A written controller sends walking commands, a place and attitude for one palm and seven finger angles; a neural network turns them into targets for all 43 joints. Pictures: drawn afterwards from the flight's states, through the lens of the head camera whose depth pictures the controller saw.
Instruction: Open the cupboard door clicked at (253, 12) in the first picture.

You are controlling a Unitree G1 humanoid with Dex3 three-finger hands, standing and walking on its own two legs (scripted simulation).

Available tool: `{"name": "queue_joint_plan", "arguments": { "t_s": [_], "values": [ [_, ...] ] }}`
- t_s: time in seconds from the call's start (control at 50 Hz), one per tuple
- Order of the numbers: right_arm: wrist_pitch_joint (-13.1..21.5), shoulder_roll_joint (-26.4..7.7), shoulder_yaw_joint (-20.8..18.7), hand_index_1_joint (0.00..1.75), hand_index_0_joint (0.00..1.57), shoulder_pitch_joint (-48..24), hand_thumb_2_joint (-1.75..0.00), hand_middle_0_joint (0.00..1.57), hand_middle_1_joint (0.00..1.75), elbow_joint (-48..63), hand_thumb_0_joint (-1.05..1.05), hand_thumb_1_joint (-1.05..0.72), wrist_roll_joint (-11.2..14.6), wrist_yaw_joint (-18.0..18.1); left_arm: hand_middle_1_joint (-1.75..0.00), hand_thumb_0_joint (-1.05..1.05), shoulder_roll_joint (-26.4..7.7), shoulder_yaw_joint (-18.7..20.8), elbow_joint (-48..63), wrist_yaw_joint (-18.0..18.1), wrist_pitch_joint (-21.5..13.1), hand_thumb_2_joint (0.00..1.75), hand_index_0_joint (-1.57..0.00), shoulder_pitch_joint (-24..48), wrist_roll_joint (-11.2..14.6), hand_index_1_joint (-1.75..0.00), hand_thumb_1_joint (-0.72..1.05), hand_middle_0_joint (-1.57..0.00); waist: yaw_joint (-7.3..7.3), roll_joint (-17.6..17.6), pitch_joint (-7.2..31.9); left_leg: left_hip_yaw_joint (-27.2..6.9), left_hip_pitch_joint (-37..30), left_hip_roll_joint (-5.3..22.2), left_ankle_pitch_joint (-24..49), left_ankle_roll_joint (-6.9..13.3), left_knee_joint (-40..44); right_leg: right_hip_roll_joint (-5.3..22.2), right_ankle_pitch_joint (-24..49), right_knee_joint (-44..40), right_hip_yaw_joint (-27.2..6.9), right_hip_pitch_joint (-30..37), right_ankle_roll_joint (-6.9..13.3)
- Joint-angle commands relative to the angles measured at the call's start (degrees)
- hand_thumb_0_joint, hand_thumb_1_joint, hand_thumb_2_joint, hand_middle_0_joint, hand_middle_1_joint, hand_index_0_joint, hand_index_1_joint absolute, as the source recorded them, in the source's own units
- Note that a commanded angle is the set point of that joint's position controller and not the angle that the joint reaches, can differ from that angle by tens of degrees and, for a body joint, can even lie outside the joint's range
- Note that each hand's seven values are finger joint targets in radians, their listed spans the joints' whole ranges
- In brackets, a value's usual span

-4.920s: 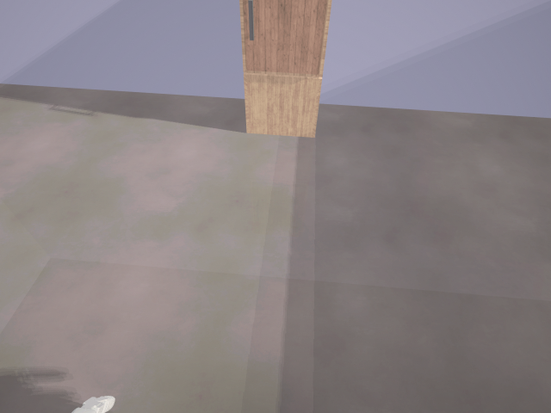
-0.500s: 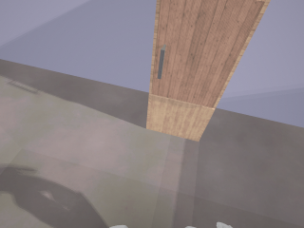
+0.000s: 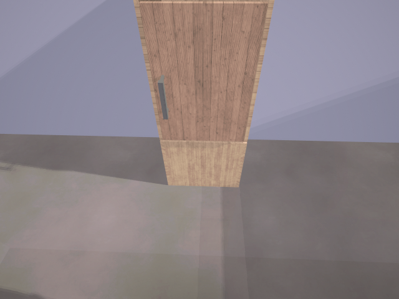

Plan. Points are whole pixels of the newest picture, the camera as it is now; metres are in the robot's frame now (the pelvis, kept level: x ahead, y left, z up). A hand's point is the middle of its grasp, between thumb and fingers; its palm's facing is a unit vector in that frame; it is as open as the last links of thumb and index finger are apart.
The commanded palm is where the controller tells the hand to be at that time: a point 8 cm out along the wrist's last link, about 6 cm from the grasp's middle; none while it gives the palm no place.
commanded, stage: take the last steps up to it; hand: left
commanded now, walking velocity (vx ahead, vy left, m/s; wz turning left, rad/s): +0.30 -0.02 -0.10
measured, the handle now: (164, 97) +0.84 +0.19 -0.09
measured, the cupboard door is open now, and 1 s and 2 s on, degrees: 0 0 0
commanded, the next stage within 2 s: come to a stop and stand still in 0.90 s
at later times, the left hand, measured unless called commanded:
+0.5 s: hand (141, 287) +0.19 +0.16 -0.17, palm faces -0.07 -0.97 -0.22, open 7.4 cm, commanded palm none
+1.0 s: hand (155, 291) +0.19 +0.13 -0.19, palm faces +0.08 -0.99 -0.10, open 7.4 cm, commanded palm none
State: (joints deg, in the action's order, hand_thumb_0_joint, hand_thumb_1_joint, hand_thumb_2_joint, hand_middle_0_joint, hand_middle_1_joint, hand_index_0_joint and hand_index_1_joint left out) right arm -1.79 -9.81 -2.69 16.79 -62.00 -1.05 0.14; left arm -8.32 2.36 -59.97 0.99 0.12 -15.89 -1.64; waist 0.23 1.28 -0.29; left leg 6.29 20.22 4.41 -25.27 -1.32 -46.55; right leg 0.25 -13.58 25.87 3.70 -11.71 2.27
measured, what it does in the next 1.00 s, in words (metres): walks ahead: left foot, then right foot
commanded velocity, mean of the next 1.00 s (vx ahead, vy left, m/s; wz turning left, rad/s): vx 0.24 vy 0.00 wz -0.02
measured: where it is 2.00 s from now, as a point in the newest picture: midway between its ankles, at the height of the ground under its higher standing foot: outside the picture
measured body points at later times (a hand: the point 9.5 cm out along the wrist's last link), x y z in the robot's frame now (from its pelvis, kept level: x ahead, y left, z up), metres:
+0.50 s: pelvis +0.10 -0.03 -0.01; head +0.13 -0.05 +0.43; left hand +0.19 +0.21 -0.15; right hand -0.01 -0.22 -0.18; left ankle +0.01 +0.13 -0.74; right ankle +0.15 -0.13 -0.75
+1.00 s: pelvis +0.27 -0.02 -0.02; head +0.30 +0.00 +0.43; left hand +0.18 +0.18 -0.18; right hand +0.39 -0.24 -0.15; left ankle +0.35 +0.07 -0.74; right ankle +0.16 -0.13 -0.73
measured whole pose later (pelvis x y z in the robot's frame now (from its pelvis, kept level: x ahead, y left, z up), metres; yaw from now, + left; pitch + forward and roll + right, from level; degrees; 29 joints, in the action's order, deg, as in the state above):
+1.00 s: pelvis +0.27 -0.02 -0.02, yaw -2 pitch -1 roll -1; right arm 3.2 -8.7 -1.8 5.2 -57.2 -1.3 -0.5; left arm -6.8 1.3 -67.0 0.4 -1.9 -24.0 -1.0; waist -3.5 -1.2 -3.9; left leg 7.5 21.4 2.9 -9.9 2.5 -33.8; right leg 2.5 -26.7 36.3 8.2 -5.3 -0.2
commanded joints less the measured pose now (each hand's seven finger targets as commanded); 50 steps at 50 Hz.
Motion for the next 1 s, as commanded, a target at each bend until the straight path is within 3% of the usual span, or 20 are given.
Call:
{"name": "queue_joint_plan", "arguments": {
  "t_s": [0.0,0.06,0.08,0.1,0.12,0.14,0.22,0.28,0.38,0.44,0.46,0.48,0.5,0.56,0.62,0.86,0.92,0.94,0.96,0.98],
  "values": [
    [2.67,-1.99,-0.23,0.30,0.20,-1.84,-0.90,0.20,0.30,4.77,0.00,-0.90,-0.40,-0.12,-0.30,0.00,-10.07,2.46,1.04,0.11,-1.41,0.90,-0.20,-3.77,0.10,-0.30,0.90,-0.20,-1.69,-7.83,-3.15,-0.16,2.01,0.11,-0.39,-0.22,7.28,13.86,-10.58,-12.94,-15.68,0.64,8.36],
    [3.67,-1.51,0.11,0.30,0.20,5.65,-0.90,0.20,0.30,1.65,0.00,-0.90,-0.31,0.43,-0.30,0.00,-9.15,2.41,0.52,-0.44,-1.27,0.90,-0.20,-1.79,0.87,-0.30,0.90,-0.20,1.02,-6.36,-2.21,1.82,-11.96,-1.51,7.09,0.01,20.61,9.16,-14.63,-7.86,-11.67,-5.84,5.04],
    [4.08,-3.20,-0.06,0.30,0.20,8.94,-0.90,0.20,0.30,0.41,0.00,-0.90,-0.34,0.87,-0.30,0.00,-7.83,2.16,1.07,-0.77,-1.11,0.90,-0.20,-0.59,1.15,-0.30,0.90,-0.20,2.23,-1.71,-2.76,-1.74,-16.96,0.88,5.12,0.77,24.24,6.54,-15.90,-2.96,-9.39,-11.33,3.18],
    [4.37,-6.81,-0.92,0.30,0.20,12.55,-0.90,0.20,0.30,-0.48,0.00,-0.90,-0.78,1.22,-0.30,0.00,-4.96,1.68,2.33,-1.19,-1.11,0.90,-0.20,0.45,1.27,-0.30,0.90,-0.20,3.76,10.09,-3.37,-15.19,-20.34,9.98,-3.22,4.03,30.97,1.52,-15.01,8.20,-4.52,-19.14,0.76],
    [4.07,-10.87,-1.98,0.30,0.20,15.30,-0.90,0.20,0.30,-0.37,0.00,-0.90,-1.11,1.54,-0.30,0.00,-3.51,1.42,4.23,-1.41,-1.18,0.90,-0.20,3.67,0.98,-0.30,0.90,-0.20,5.27,16.42,-6.41,-27.40,-19.15,19.83,-12.35,8.94,39.31,-1.11,-16.64,19.80,1.86,-25.70,-0.87],
    [3.86,-10.52,-1.94,0.30,0.20,14.35,-0.90,0.20,0.30,-0.14,0.00,-0.90,-1.16,1.45,-0.30,0.00,-5.04,1.86,5.31,-1.50,-1.04,0.90,-0.20,7.26,0.11,-0.30,0.90,-0.20,5.38,12.46,-9.52,-29.14,-14.45,21.33,-15.29,10.94,41.86,1.72,-15.67,27.11,-1.83,-26.49,-0.25],
    [5.17,-6.22,-0.49,0.30,0.20,8.33,-0.90,0.20,0.30,1.15,0.00,-0.90,-0.77,1.74,-0.30,0.00,-3.72,1.87,3.58,-2.63,-1.03,0.90,-0.20,5.10,-0.05,-0.30,0.90,-0.20,1.46,6.09,-10.75,-15.98,-11.12,15.32,-0.67,9.51,40.57,5.30,-6.46,31.54,-2.53,-24.84,-1.37],
    [5.51,-6.46,-0.77,0.30,0.20,8.97,-0.90,0.20,0.30,0.53,0.00,-0.90,-0.72,1.75,-0.30,0.00,-2.56,1.43,3.17,-2.81,-0.89,0.90,-0.20,5.17,0.30,-0.30,0.90,-0.20,1.09,5.79,-7.76,-8.71,-12.39,12.46,9.36,9.03,38.50,5.27,-3.66,23.98,0.24,-19.72,-2.37],
    [4.93,-7.06,-1.55,0.30,0.20,10.12,-0.90,0.20,0.30,-0.73,0.00,-0.90,-0.96,1.27,-0.30,0.00,-2.13,1.38,4.33,-2.64,-1.46,0.90,-0.20,7.47,0.34,-0.30,0.90,-0.20,1.70,6.03,-6.03,-6.35,-13.02,12.93,13.12,9.20,34.18,3.64,-3.34,11.69,3.58,-12.81,-2.47],
    [4.63,-6.22,-1.41,0.30,0.20,8.69,-0.90,0.20,0.30,-0.93,0.00,-0.90,-0.48,1.03,-0.30,0.00,-4.55,2.17,1.01,-2.31,-2.44,0.90,-0.20,-1.55,0.10,-0.30,0.90,-0.20,-2.69,1.67,-2.11,-1.60,-8.97,8.49,16.31,5.86,21.51,1.13,2.15,1.48,5.18,3.14,-1.41],
    [4.85,-4.40,-1.10,0.30,0.20,8.55,-0.90,0.20,0.30,-0.57,0.00,-0.90,0.13,0.50,-0.30,0.00,-8.71,3.07,-1.03,-1.81,-3.13,0.90,-0.20,-8.26,-0.16,-0.30,0.90,-0.20,-5.64,-5.85,1.95,2.14,0.01,5.21,13.03,3.92,9.22,7.82,-3.18,-1.74,-3.47,15.32,1.06],
    [5.10,-0.48,-0.01,0.30,0.20,7.64,-0.90,0.20,0.30,1.71,0.00,-0.90,0.58,0.13,-0.30,0.00,-15.75,4.54,-2.71,-1.08,-3.52,0.90,-0.20,-15.34,-0.09,-0.30,0.90,-0.20,-7.72,-21.78,4.96,4.52,13.78,-2.09,-7.32,1.67,-9.03,22.79,-5.81,-9.72,-25.89,23.55,6.67],
    [4.72,-3.07,-0.42,0.30,0.20,3.46,-0.90,0.20,0.30,3.64,0.00,-0.90,0.27,0.18,-0.30,0.00,-15.82,4.21,-2.88,-0.66,-3.31,0.90,-0.20,-16.72,0.83,-0.30,0.90,-0.20,-8.01,-15.52,4.19,-2.44,16.77,-0.91,-8.96,2.41,-18.78,25.02,-5.15,-13.70,-30.17,20.30,8.87],
    [4.61,-2.19,-1.11,0.30,0.20,1.66,-0.90,0.20,0.30,2.40,0.00,-0.90,0.01,-0.01,-0.30,0.00,-8.50,2.53,-0.50,-0.05,-3.79,0.90,-0.20,-4.84,0.75,-0.30,0.90,-0.20,-2.55,-6.96,-2.74,-6.00,15.71,4.36,4.49,2.40,-22.68,20.55,-1.88,-14.07,-17.67,7.17,7.25],
    [3.46,-0.03,-0.76,0.30,0.20,2.93,-0.90,0.20,0.30,1.37,0.00,-0.90,-0.49,-0.28,-0.30,0.00,-5.01,1.33,-0.68,-0.02,-4.75,0.90,-0.20,-4.48,0.31,-0.30,0.90,-0.20,-0.11,-5.63,-3.34,-3.86,11.45,3.78,8.90,0.74,-17.16,16.55,13.59,-14.01,-7.17,2.51,5.80],
    [3.97,-1.43,0.21,0.30,0.20,-10.09,-0.90,0.20,0.30,6.45,0.00,-0.90,0.06,-1.34,-0.30,0.00,-7.86,0.84,-4.11,0.24,-4.44,0.90,-0.20,-9.51,0.09,-0.30,0.90,-0.20,-1.98,-7.16,-4.79,0.16,4.94,0.22,11.81,1.53,9.06,16.02,26.57,-9.85,-3.54,8.13,5.99],
    [4.77,-4.43,-0.34,0.30,0.20,1.02,-0.90,0.20,0.30,3.13,0.00,-0.90,-0.40,-0.31,-0.30,0.00,-7.32,0.74,-3.87,0.24,-3.92,0.90,-0.20,-7.77,0.69,-0.30,0.90,-0.20,3.27,-2.58,0.27,0.67,-13.62,-1.63,20.88,2.74,19.53,11.07,27.33,5.79,0.96,3.49,2.54],
    [5.33,-9.36,-1.38,0.30,0.20,6.95,-0.90,0.20,0.30,1.87,0.00,-0.90,-1.00,0.36,-0.30,0.00,-5.14,0.34,-3.17,0.08,-3.74,0.90,-0.20,-9.58,1.11,-0.30,0.90,-0.20,4.84,6.65,5.63,-10.52,-25.77,8.35,32.22,6.49,20.70,5.71,12.22,18.57,4.12,-6.29,-0.30],
    [4.96,-13.87,-2.32,0.30,0.20,10.79,-0.90,0.20,0.30,1.22,0.00,-0.90,-0.41,0.82,-0.30,0.00,-2.99,-0.36,-2.05,-0.17,-3.76,0.90,-0.20,-10.01,1.42,-0.30,0.90,-0.20,4.96,18.14,8.76,-24.12,-31.20,20.14,44.03,12.84,24.33,0.67,-20.93,34.23,5.01,-15.87,-2.21],
    [4.12,-12.77,-1.73,0.30,0.20,9.12,-0.90,0.20,0.30,1.56,0.00,-0.90,-0.03,1.08,-0.30,0.00,-4.39,0.16,-1.22,0.29,-3.40,0.90,-0.20,-8.03,0.96,-0.30,0.90,-0.20,4.41,11.74,6.49,-23.01,-25.75,20.89,39.46,15.21,26.86,2.05,-23.63,40.44,0.52,-16.64,-1.29]
  ]
}}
